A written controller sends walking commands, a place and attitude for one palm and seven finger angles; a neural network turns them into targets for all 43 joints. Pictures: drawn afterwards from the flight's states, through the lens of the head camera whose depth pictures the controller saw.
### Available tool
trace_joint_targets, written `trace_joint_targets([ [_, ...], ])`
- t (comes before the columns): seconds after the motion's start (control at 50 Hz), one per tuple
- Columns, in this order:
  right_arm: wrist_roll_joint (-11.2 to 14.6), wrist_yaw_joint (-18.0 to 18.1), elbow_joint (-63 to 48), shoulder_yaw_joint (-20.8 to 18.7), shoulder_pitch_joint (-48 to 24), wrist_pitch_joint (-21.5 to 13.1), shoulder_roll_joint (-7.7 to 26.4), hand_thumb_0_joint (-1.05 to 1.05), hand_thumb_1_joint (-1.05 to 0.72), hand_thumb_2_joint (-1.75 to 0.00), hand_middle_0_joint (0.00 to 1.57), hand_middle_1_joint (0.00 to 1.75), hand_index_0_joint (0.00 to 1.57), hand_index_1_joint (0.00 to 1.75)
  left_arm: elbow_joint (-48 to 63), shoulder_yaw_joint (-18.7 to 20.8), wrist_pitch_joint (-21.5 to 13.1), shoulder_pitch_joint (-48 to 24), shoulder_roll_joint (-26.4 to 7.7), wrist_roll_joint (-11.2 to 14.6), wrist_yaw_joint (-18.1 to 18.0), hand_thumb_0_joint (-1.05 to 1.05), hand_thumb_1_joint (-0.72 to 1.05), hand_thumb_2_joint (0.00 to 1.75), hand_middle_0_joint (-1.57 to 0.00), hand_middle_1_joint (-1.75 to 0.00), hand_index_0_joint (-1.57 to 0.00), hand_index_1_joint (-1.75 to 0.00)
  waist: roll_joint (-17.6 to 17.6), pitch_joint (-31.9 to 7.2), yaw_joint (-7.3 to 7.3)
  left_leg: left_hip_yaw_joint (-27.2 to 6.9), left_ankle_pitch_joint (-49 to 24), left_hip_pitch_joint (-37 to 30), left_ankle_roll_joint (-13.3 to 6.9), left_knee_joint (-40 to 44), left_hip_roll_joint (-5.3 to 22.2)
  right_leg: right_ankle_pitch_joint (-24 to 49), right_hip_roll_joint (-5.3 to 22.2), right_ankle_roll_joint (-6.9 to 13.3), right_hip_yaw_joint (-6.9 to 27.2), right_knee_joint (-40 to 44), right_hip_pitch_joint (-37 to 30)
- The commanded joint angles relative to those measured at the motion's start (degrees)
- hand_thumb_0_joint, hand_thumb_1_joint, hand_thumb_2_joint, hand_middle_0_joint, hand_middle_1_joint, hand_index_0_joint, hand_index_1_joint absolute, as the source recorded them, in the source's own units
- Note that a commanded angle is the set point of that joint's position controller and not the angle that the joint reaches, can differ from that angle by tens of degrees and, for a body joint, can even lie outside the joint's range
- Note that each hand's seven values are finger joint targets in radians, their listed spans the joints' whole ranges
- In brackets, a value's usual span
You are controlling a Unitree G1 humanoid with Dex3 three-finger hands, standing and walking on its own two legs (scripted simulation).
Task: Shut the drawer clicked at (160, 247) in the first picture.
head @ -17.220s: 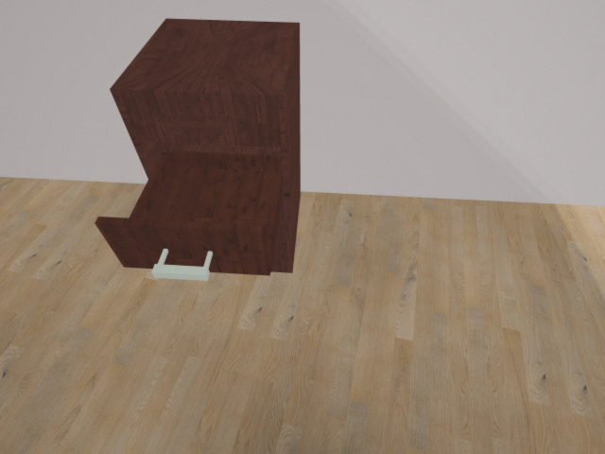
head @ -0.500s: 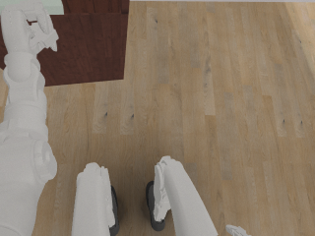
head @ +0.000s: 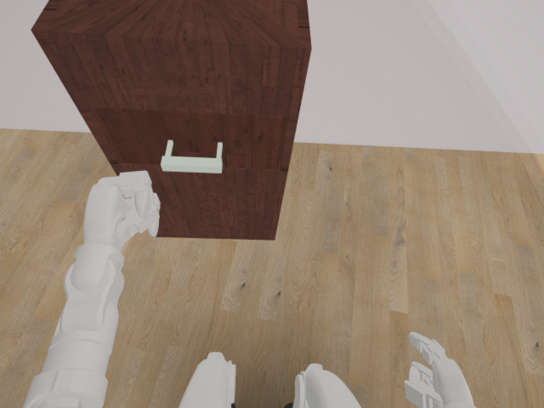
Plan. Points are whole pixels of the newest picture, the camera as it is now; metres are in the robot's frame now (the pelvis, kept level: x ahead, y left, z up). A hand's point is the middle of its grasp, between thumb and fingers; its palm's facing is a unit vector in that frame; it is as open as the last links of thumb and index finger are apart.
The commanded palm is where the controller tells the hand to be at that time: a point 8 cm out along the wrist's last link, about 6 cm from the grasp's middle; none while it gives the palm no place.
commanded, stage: draw the hand back to the body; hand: left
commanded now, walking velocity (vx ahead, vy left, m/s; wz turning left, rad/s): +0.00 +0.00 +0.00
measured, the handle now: (193, 155) +0.61 +0.18 -0.13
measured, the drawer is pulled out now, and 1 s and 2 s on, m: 0.00 0.00 0.00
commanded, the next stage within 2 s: step back with the hand held close in 0.90 s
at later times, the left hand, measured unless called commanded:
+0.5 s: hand (29, 239) +0.27 +0.23 +0.19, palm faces +0.23 -0.92 -0.32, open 3.3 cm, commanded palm +0.22 +0.28 +0.22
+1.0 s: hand out of the picture +0.21 +0.23 +0.25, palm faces +0.39 -0.84 -0.37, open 3.3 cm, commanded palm +0.16 +0.28 +0.29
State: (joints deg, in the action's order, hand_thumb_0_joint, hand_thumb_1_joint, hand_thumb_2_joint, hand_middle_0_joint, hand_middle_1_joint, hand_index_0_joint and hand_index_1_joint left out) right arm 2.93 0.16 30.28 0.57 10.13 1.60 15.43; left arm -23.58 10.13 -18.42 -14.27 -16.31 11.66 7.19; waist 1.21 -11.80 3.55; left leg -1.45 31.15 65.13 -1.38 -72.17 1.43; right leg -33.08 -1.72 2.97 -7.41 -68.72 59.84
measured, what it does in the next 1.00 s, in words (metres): rises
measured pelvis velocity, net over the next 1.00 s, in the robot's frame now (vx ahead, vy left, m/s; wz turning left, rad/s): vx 0.03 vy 0.00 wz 0.00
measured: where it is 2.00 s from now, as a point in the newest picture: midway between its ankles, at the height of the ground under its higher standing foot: outside the picture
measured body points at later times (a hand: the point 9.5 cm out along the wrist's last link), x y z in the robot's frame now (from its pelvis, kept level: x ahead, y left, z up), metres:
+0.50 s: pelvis +0.03 +0.02 +0.10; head +0.03 +0.00 +0.55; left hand +0.25 +0.27 +0.21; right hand +0.21 -0.19 +0.01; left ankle +0.02 +0.10 -0.63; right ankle -0.01 -0.09 -0.63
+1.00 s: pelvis +0.03 +0.00 +0.11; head +0.01 -0.03 +0.56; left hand +0.18 +0.28 +0.28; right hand +0.22 -0.22 +0.03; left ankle +0.02 +0.10 -0.63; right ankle -0.01 -0.09 -0.63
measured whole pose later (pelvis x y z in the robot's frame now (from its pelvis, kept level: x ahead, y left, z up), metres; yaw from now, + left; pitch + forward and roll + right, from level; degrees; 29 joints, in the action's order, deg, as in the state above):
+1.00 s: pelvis +0.03 +0.00 +0.11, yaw +0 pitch -3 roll +0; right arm 1.6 4.3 32.6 2.4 12.2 -5.3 12.9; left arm 26.6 15.3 -2.1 31.6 -18.4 5.5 -5.9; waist 3.7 -0.8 -3.3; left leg 1.7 16.6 9.6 -1.1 -29.0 -0.2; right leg -18.2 -1.6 2.3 -3.4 -27.2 6.2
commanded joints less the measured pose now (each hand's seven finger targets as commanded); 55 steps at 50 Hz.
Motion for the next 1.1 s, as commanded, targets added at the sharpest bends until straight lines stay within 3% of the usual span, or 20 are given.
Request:
trace_joint_targets([
  [0.0, 0.4, 0.5, -7.3, -2.9, 5.2, -1.0, 7.3, 0.0, -0.9, -0.9, 0.2, 0.3, 0.2, 0.3, 16.2, 2.8, -2.9, -3.8, -9.1, 1.0, 1.0, 0.0, 0.9, 0.9, -1.4, -1.6, -1.4, -1.6, 7.1, -17.9, -0.82, 0.0, -24.5, -26.6, -0.2, 13.4, -1.0, 26.4, 0.1, -1.6, 5.4, 13.6, -18.6],
  [0.02, 0.7, 1.3, -8.7, -3.0, 4.2, 2.3, 6.2, 0.0, -0.9, -0.9, 0.2, 0.3, 0.2, 0.3, 16.3, 2.8, 2.9, 3.6, -14.9, -5.9, -4.5, 0.0, 0.9, 0.9, -1.4, -1.6, -1.4, -1.6, 7.4, -22.7, -4.73, 0.5, -27.1, -33.8, 0.4, 19.1, -0.7, 27.0, 1.6, -0.5, 7.5, 17.7, -25.7],
  [0.04, 1.1, 2.0, -11.7, -2.5, 3.5, 3.5, 4.8, 0.0, -0.9, -0.9, 0.2, 0.3, 0.2, 0.3, 22.9, -0.1, 5.6, 4.7, -10.5, -6.0, -7.1, 0.0, 0.9, 0.9, -1.4, -1.6, -1.4, -1.6, 8.4, -19.6, -3.04, 0.5, -28.9, -36.7, 0.5, 21.1, -0.5, 28.1, 1.7, -0.6, 6.5, 19.2, -26.0],
  [0.06, 0.9, 2.6, -12.8, -2.5, 3.6, 3.6, 5.0, 0.0, -0.9, -0.9, 0.2, 0.3, 0.2, 0.3, 25.8, 1.1, 7.2, 7.0, -11.2, -5.8, -8.8, 0.0, 0.9, 0.9, -1.4, -1.6, -1.4, -1.6, 5.7, -18.6, -3.23, -0.1, -28.8, -37.2, 0.4, 21.9, -0.3, 28.1, 1.6, -0.7, 6.1, 20.0, -26.7],
  [0.14, 0.8, 4.8, -13.7, -0.8, 0.2, 3.6, 4.4, 0.0, -0.9, -0.9, 0.2, 0.3, 0.2, 0.3, 32.8, -0.3, 11.4, 7.3, -11.7, -7.5, -14.3, 0.0, 0.9, 0.9, -1.4, -1.6, -1.4, -1.6, 5.0, -9.7, -1.85, -0.8, -22.5, -39.1, 0.0, 27.8, 0.7, 23.9, 2.0, -0.9, 5.8, 25.3, -29.8],
  [0.3, 0.4, 6.0, -11.7, 0.2, -1.6, -1.1, 4.7, 0.0, -0.9, -0.9, 0.2, 0.3, 0.2, 0.3, 38.3, -3.5, 14.9, 18.4, -7.9, -7.9, -16.3, 0.0, 0.9, 0.9, -1.4, -1.6, -1.4, -1.6, 2.9, -2.9, -2.8, -2.9, -25.3, -50.8, -0.2, 37.4, 1.4, 24.6, 2.3, -1.0, 4.7, 34.0, -37.7],
  [0.42, 0.2, 5.1, -10.9, 0.5, -4.3, -3.5, 4.2, 0.0, -0.9, -0.9, 0.2, 0.3, 0.2, 0.3, 47.6, 3.1, 15.1, 30.4, -11.7, -6.9, -15.1, 0.0, 0.9, 0.9, -1.4, -1.6, -1.4, -1.6, -0.6, 2.2, -4.63, -2.0, -28.0, -53.2, -0.1, 42.0, 1.3, 28.4, 2.6, -1.2, 4.7, 39.0, -44.5],
  [0.46, -0.1, 5.1, -10.1, 0.4, -4.9, -4.4, 4.1, 0.0, -0.9, -0.9, 0.2, 0.3, 0.2, 0.3, 50.9, 6.9, 14.9, 32.5, -14.6, -6.6, -15.0, 0.0, 0.9, 0.9, -1.4, -1.6, -1.4, -1.6, 0.8, 3.6, -5.32, -1.4, -28.3, -53.7, -0.1, 42.9, 1.2, 29.3, 2.7, -1.1, 5.1, 40.8, -46.2],
  [0.56, -0.3, 4.5, -9.4, 0.6, -5.1, -7.0, 3.2, 0.0, -0.9, -0.9, 0.2, 0.3, 0.2, 0.3, 60.9, 10.4, 13.9, 35.7, -15.5, -6.1, -14.8, 0.0, 0.9, 0.9, -1.4, -1.6, -1.4, -1.6, 4.6, 5.1, -5.75, -1.2, -30.2, -56.7, 0.2, 45.0, 1.0, 30.4, 2.4, -1.1, 5.4, 43.2, -48.5],
  [0.64, -0.5, 4.0, -9.0, 0.0, -4.8, -9.2, 3.1, 0.0, -0.9, -0.9, 0.2, 0.3, 0.2, 0.3, 67.0, 10.9, 12.9, 39.7, -14.0, -5.9, -14.5, 0.0, 0.9, 0.9, -1.4, -1.6, -1.4, -1.6, 5.9, 4.3, -5.89, -0.7, -33.3, -59.5, 0.1, 45.4, 1.1, 32.5, 2.3, -1.4, 5.6, 43.8, -49.7],
  [0.7, -0.6, 3.7, -8.3, -0.3, -5.2, -10.1, 3.1, 0.0, -0.9, -0.9, 0.2, 0.3, 0.2, 0.3, 67.7, 13.4, 12.4, 43.1, -14.5, -5.5, -14.4, 0.0, 0.9, 0.9, -1.4, -1.6, -1.4, -1.6, 2.0, 6.6, -6.33, -0.4, -32.0, -58.6, 0.0, 46.0, 1.1, 33.1, 2.1, -1.5, 5.5, 44.4, -50.3],
  [0.78, -0.5, 3.8, -6.8, -1.0, -5.3, -8.9, 3.7, 0.0, -0.9, -0.9, 0.2, 0.3, 0.2, 0.3, 56.9, 10.2, 13.4, 43.1, -9.3, -5.6, -13.5, 0.0, 0.9, 0.9, -1.4, -1.6, -1.4, -1.6, -2.8, 14.8, -5.07, 0.6, -24.6, -56.1, -0.5, 46.8, 0.7, 28.3, 2.1, -2.0, 5.8, 46.8, -46.7],
  [0.84, -0.8, 4.4, -7.2, -1.2, -5.4, -8.4, 3.9, 0.0, -0.9, -0.9, 0.2, 0.3, 0.2, 0.3, 58.2, 11.6, 12.4, 40.7, -11.3, -5.9, -13.7, 0.0, 0.9, 0.9, -1.4, -1.6, -1.4, -1.6, -2.7, 12.4, -5.55, 0.6, -23.2, -56.9, -1.1, 47.0, 0.3, 26.8, 2.5, -2.2, 6.2, 47.0, -47.9],
  [0.9, -1.2, 4.6, -7.7, -1.0, -6.1, -9.8, 3.4, 0.0, -0.9, -0.9, 0.2, 0.3, 0.2, 0.3, 65.4, 13.4, 11.0, 39.4, -14.4, -6.2, -14.1, 0.0, 0.9, 0.9, -1.4, -1.6, -1.4, -1.6, 3.4, 5.0, -6.72, 1.0, -25.7, -59.6, -1.2, 46.6, -0.1, 29.7, 3.2, -1.8, 7.1, 46.1, -51.7],
  [0.98, -1.3, 4.6, -7.2, -0.3, -6.5, -12.0, 2.7, 0.0, -0.9, -0.9, 0.2, 0.3, 0.2, 0.3, 68.6, 12.6, 10.9, 40.8, -14.2, -6.4, -14.8, 0.0, 0.9, 0.9, -1.4, -1.6, -1.4, -1.6, 6.6, 5.8, -6.67, 0.7, -27.8, -59.2, -0.7, 46.6, -0.1, 31.8, 3.2, -1.4, 6.9, 45.8, -52.3],
  [1.0, -1.3, 4.6, -6.8, -0.3, -6.4, -12.2, 2.8, 0.0, -0.9, -0.9, 0.2, 0.3, 0.2, 0.3, 67.1, 13.2, 11.1, 41.3, -14.6, -6.5, -14.9, 0.0, 0.9, 0.9, -1.4, -1.6, -1.4, -1.6, 5.1, 6.9, -6.88, 0.7, -27.6, -58.9, -0.7, 46.8, 0.0, 31.5, 3.1, -1.5, 6.7, 46.2, -51.7],
  [1.02, -1.7, 4.3, -8.3, -1.1, -5.1, -10.8, 4.4, 0.0, -0.9, -0.9, 0.2, 0.3, 0.2, 0.3, 73.3, 22.9, 7.7, 30.3, -23.3, -6.8, -15.6, 0.0, 0.9, 0.9, -1.4, -1.6, -1.4, -1.6, 2.1, 12.4, -4.34, -0.4, -22.4, -54.1, -1.8, 45.2, 0.8, 35.3, 6.9, -1.4, 15.5, 50.6, -47.7],
  [1.04, -1.9, 4.3, -5.9, -1.6, -4.2, -9.9, 3.3, 0.0, -0.9, -0.9, 0.2, 0.3, 0.2, 0.3, 63.2, 20.6, 7.1, 36.8, -18.7, -7.2, -15.4, 0.0, 0.9, 0.9, -1.4, -1.6, -1.4, -1.6, -3.5, 14.9, -3.64, -0.3, -20.8, -54.1, -1.5, 42.7, 0.5, 35.3, 9.1, -0.9, 16.9, 52.1, -45.2],
  [1.06, -2.0, 4.1, -6.1, -2.0, -4.6, -9.4, 3.4, 0.0, -0.9, -0.9, 0.2, 0.3, 0.2, 0.3, 61.8, 19.4, 6.6, 37.5, -18.0, -7.4, -15.1, 0.0, 0.9, 0.9, -1.4, -1.6, -1.4, -1.6, -4.6, 16.0, -3.61, -0.5, -20.2, -54.2, -1.4, 42.0, 0.2, 36.0, 9.9, -0.7, 17.6, 53.1, -43.5],
  [1.08, -2.0, 3.9, -5.2, -2.2, -4.1, -8.6, 3.2, 0.0, -0.9, -0.9, 0.2, 0.3, 0.2, 0.3, 56.0, 16.8, 6.9, 42.0, -13.9, -7.7, -14.8, 0.0, 0.9, 0.9, -1.4, -1.6, -1.4, -1.6, -6.1, 16.0, -3.07, -0.3, -20.8, -54.5, -1.2, 41.8, 0.6, 35.5, 10.2, -0.8, 17.0, 52.7, -43.2],
])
